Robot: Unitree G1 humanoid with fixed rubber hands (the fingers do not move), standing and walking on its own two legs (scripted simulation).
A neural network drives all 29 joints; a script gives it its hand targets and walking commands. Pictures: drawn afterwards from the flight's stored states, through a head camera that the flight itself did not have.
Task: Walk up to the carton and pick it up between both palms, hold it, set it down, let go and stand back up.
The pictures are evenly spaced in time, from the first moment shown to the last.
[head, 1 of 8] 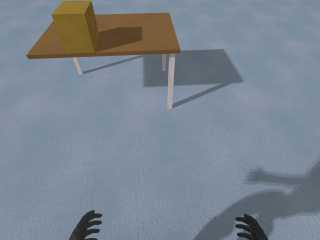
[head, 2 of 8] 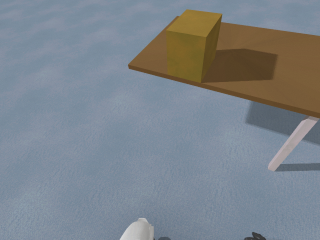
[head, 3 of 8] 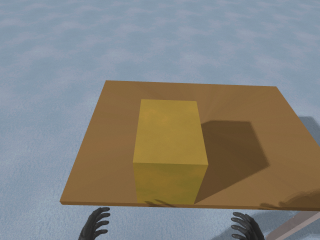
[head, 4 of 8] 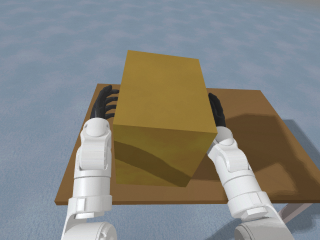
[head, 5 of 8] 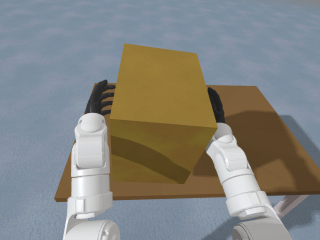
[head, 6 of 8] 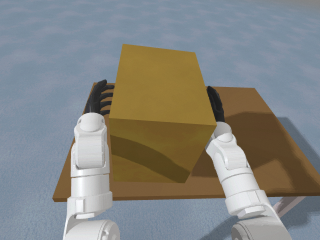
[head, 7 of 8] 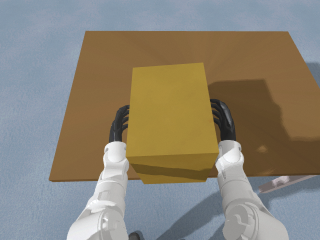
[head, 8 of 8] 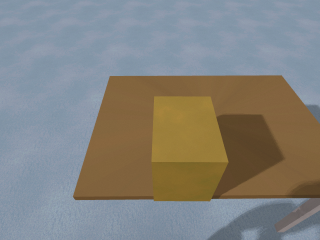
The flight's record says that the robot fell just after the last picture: no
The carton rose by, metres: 0.22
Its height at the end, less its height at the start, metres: +0.00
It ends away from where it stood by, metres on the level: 0.03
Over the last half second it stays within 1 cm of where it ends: yes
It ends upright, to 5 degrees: yes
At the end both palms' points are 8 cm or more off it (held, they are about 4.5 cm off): yes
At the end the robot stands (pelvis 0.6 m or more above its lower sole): yes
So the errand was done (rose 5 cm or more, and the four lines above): yes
